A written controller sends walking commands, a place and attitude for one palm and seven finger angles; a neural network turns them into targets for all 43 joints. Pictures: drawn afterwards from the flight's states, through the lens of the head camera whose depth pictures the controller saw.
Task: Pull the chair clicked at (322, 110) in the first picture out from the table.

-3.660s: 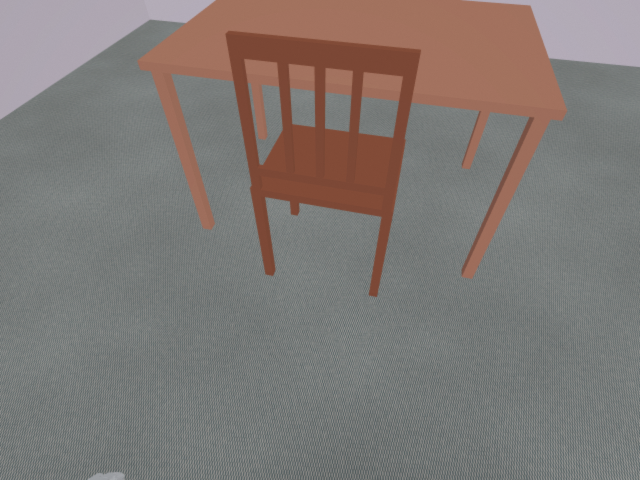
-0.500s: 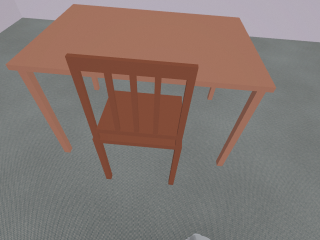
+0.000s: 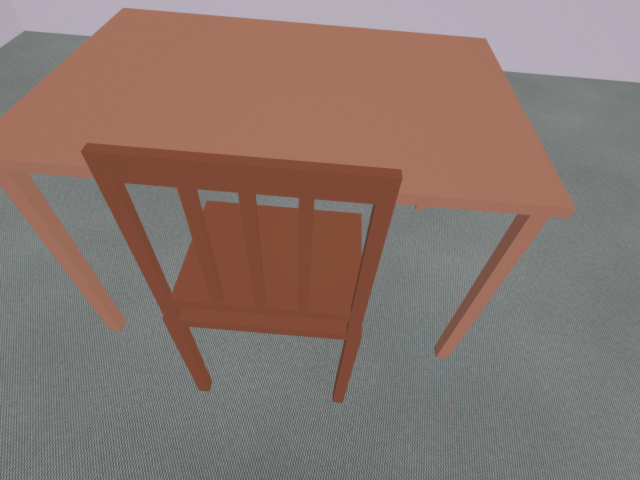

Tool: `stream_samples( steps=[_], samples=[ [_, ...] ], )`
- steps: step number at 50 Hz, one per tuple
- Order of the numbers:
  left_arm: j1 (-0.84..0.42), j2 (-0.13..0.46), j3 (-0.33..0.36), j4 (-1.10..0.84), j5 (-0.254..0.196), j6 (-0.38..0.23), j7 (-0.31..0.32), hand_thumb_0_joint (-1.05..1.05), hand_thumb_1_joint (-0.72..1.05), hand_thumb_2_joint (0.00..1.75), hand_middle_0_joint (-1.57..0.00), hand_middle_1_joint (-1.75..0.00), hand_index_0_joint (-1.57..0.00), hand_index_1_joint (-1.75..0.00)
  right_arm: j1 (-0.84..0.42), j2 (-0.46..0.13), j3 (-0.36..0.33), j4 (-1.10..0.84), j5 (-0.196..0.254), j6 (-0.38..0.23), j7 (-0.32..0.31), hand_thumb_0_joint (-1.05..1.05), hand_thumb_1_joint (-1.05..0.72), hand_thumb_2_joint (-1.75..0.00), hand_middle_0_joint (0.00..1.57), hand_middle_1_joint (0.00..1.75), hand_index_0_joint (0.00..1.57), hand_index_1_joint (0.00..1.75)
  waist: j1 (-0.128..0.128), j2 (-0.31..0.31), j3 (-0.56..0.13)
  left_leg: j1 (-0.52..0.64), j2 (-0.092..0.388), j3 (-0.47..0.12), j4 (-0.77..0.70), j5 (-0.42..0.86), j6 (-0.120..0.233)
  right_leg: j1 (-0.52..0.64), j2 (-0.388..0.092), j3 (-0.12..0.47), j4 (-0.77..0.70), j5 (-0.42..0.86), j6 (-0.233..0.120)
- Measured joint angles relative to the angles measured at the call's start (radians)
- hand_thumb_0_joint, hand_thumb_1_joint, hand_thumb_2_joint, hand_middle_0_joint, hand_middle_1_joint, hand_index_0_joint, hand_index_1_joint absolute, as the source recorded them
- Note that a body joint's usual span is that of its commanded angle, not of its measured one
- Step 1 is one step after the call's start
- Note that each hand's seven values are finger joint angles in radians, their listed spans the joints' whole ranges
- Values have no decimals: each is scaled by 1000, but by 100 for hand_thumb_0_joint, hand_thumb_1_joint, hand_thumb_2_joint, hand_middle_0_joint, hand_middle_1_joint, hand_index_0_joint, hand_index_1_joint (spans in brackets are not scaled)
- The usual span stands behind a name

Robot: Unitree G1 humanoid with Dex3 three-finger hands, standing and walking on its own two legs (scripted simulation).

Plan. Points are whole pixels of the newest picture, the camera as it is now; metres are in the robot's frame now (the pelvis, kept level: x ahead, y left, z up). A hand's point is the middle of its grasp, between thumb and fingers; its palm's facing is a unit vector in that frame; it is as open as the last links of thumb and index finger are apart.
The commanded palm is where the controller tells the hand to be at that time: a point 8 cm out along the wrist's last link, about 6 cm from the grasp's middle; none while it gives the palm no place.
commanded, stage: come to a stop and stand still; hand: left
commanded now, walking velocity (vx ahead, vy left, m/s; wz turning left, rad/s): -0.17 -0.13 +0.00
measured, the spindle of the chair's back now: (254, 256) +0.48 +0.15 -0.07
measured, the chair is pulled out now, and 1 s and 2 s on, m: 0.00 0.00 0.00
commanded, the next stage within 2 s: look again from close up in 1.48 s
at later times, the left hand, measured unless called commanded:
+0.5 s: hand out of the picture +0.02 +0.17 -0.17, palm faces +0.06 -0.96 -0.29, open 7.4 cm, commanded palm none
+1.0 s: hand out of the picture -0.04 +0.16 -0.17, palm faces +0.03 -0.98 -0.19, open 7.3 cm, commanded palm none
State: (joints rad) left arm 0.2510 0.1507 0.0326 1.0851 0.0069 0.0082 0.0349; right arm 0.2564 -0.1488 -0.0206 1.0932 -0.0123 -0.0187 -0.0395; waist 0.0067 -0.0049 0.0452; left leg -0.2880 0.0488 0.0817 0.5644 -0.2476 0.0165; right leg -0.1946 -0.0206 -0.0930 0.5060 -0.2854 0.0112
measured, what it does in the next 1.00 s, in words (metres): steps on the spot: right foot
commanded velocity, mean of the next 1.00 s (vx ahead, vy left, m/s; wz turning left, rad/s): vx -0.01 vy -0.01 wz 0.00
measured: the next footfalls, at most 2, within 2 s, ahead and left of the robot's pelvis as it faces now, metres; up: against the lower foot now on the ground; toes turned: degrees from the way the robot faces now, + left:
right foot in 0.28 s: +0.00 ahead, -0.14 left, +0.00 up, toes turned -1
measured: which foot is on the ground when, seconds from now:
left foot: down 0.00-1.00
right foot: down 0.00-0.00, up 0.02-0.26, down 0.28-1.00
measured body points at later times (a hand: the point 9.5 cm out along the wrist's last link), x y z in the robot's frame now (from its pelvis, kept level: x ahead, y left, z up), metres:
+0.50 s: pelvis -0.03 -0.03 -0.01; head -0.01 -0.04 +0.44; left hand +0.02 +0.22 -0.15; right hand +0.06 -0.28 -0.15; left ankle -0.02 +0.07 -0.74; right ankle -0.04 -0.14 -0.73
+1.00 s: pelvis -0.05 -0.02 +0.01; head -0.04 +0.00 +0.45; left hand -0.04 +0.22 -0.16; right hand -0.02 -0.25 -0.15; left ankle -0.02 +0.07 -0.73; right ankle -0.04 -0.14 -0.73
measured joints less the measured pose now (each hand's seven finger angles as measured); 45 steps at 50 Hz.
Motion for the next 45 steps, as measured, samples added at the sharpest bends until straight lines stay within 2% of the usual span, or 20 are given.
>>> stream_samples(
  steps=[4,9,13,14,16,19,22,25,28,39,45],
  samples=[
    [-6,13,-3,-1,0,20,2,0,91,90,-20,-30,-20,-30,-36,8,4,-13,2,3,-13,1,-95,-90,20,30,20,30,17,-40,15,28,-31,17,-66,20,24,-24,-14,42,75,-72,0],
    [-10,25,6,-19,4,33,0,0,91,90,-20,-30,-20,-30,-91,5,-8,-46,-3,15,-14,1,-94,-90,20,30,20,30,12,-28,39,27,-24,14,-116,63,18,-76,4,64,205,-160,1],
    [-3,39,-4,-40,7,30,-2,0,91,90,-20,-30,-20,-30,-108,-7,-13,-67,-5,25,-5,0,-92,-90,20,30,20,30,11,-14,39,10,-20,14,-108,74,0,-46,-3,66,118,-108,1],
    [12,51,-12,-64,10,28,-4,0,91,90,-20,-30,-20,-30,-101,-9,-17,-81,-3,28,1,0,-92,-90,20,30,20,30,15,-19,25,-14,-24,16,-83,67,-7,-38,-8,81,66,-86,0],
    [24,56,-17,-101,22,25,-1,1,90,90,-20,-30,-20,-30,-99,-25,-32,-108,1,37,11,0,-92,-90,20,30,20,30,15,7,22,-65,-12,-5,-2,27,-19,-59,7,73,73,-31,-17],
    [40,50,-22,-142,25,18,4,1,90,90,-20,-30,-20,-30,-88,-51,-47,-136,-3,53,23,0,-91,-90,20,30,20,30,5,50,13,-104,-21,-64,126,-57,-10,-66,29,42,99,-59,-34],
    [41,53,-13,-175,27,12,9,1,90,90,-20,-30,-20,-30,-74,-63,-53,-155,-2,53,26,0,-91,-90,20,30,20,30,3,53,3,-97,-34,-73,190,-94,2,-73,35,29,114,-69,-43],
    [19,62,-10,-192,23,11,13,1,90,90,-20,-30,-21,-30,-65,-60,-48,-159,-4,41,24,0,-91,-90,20,30,20,30,-6,35,1,-43,-41,-69,105,-95,8,-80,31,15,137,-80,-40],
    [-14,67,-13,-191,14,7,12,1,90,90,-20,-30,-20,-30,-71,-46,-30,-144,-7,30,25,0,-91,-90,20,30,20,30,2,2,12,-24,-49,-59,69,-63,4,-66,22,24,112,-59,-29],
    [-12,34,-44,-144,9,-4,-3,1,90,90,-20,-30,-21,-30,-63,-9,8,-95,-8,28,34,0,-91,-90,20,30,20,30,-7,-11,-13,4,-46,-43,-26,5,11,-38,28,40,3,22,-27],
    [21,37,-40,-94,9,-8,0,1,91,90,-20,-30,-21,-30,-35,-16,10,-51,-4,21,32,0,-93,-90,20,30,20,30,-6,-16,-11,19,-55,-32,-60,25,22,-28,20,50,-26,42,-15]
  ],
)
